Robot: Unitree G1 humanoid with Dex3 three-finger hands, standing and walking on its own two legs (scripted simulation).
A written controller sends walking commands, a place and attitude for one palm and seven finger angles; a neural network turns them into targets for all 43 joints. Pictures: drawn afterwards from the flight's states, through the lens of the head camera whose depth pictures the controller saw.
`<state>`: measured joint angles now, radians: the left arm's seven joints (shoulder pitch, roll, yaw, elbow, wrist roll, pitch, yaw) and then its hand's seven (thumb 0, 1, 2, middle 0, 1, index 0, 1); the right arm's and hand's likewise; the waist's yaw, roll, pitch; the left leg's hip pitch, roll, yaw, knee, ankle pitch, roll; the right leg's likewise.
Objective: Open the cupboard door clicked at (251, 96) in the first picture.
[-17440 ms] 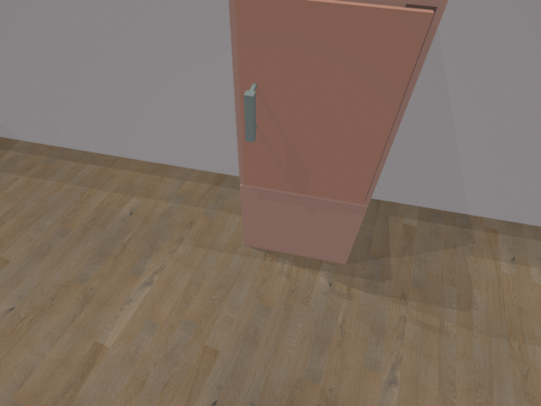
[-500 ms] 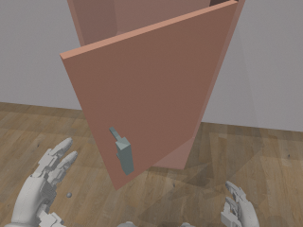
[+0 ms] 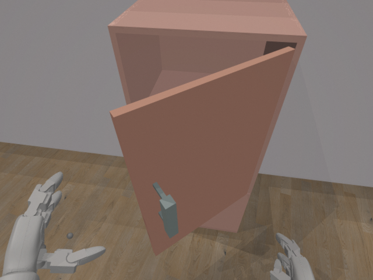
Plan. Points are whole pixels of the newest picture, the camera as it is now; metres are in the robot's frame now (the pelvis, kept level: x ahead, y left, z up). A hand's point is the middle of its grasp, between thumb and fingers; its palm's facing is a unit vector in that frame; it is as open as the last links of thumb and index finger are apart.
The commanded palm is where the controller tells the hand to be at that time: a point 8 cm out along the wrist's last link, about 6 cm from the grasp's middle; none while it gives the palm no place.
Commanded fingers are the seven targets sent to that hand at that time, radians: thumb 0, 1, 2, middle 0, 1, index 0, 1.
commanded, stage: draw the hand back to the body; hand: left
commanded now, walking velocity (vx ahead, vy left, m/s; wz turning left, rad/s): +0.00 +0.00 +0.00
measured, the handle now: (164, 210) +0.28 +0.09 +0.00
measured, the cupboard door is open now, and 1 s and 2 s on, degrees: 43 43 43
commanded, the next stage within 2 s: step back with the hand held close in 0.80 s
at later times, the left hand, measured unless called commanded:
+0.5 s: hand (43, 183) +0.21 +0.25 +0.19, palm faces +0.46 -0.79 -0.41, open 8.3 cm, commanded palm +0.15 +0.28 +0.20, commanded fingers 0.00 0.90 0.90 -0.20 -0.30 -0.20 -0.30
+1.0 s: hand (48, 189) +0.20 +0.24 +0.19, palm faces +0.44 -0.79 -0.42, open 7.5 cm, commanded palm +0.14 +0.27 +0.20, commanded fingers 0.00 0.90 0.90 -0.20 -0.30 -0.20 -0.30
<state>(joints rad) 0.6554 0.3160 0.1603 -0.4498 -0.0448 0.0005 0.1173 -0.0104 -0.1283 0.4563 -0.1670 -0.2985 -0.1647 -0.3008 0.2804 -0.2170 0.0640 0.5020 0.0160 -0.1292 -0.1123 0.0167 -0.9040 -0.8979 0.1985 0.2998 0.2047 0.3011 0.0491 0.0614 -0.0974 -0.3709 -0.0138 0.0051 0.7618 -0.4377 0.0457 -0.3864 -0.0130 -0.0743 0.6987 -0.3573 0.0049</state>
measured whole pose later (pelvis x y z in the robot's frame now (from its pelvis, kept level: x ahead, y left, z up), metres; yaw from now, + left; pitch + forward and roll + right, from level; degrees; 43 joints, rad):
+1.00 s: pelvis +0.00 -0.03 +0.03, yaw -1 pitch -4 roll -1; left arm 0.44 0.35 0.36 -0.37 -0.04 -0.10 0.10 0.01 0.88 0.89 -0.21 -0.30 -0.21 -0.30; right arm 0.18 -0.23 0.03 0.64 0.00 -0.11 -0.08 0.02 -0.90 -0.90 0.20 0.30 0.20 0.30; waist 0.06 0.06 0.02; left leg -0.08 0.02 0.01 0.42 -0.27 0.01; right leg -0.10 0.03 -0.07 0.36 -0.19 -0.03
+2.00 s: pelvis -0.13 +0.01 +0.01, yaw +2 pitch +0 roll -3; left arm 0.50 0.42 0.48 -0.53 0.01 -0.24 0.15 0.01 0.88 0.89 -0.21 -0.30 -0.21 -0.30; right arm 0.20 -0.19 -0.02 0.61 -0.02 -0.11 -0.07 0.02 -0.90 -0.90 0.20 0.30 0.21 0.30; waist 0.00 0.01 0.04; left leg -0.45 0.01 0.02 0.60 -0.16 0.07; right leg -0.40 0.10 0.04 0.95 -0.36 0.02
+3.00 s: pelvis -0.32 -0.03 +0.02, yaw -2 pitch -1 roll +1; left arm 0.54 0.44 0.45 -0.48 -0.01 -0.18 0.15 0.01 0.88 0.89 -0.21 -0.30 -0.21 -0.30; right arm 0.28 -0.15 0.04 0.64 -0.02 -0.15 -0.05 0.02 -0.90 -0.90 0.20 0.30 0.21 0.30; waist -0.02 -0.06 -0.02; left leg -0.15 -0.03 0.03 0.48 -0.31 0.03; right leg -0.32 0.01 -0.06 0.62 -0.31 0.01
